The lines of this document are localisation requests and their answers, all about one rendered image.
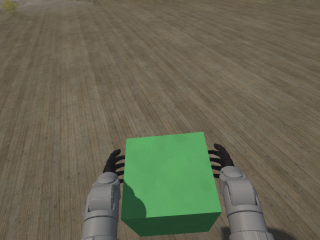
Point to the left robot forearm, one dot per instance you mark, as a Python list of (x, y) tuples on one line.
[(101, 215)]

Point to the right robot hand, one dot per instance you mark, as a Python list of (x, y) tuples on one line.
[(224, 159)]

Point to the left robot hand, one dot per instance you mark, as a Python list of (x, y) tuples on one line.
[(111, 165)]

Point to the right robot forearm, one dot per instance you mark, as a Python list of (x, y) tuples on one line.
[(242, 205)]

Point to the carton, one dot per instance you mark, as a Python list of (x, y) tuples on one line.
[(168, 185)]

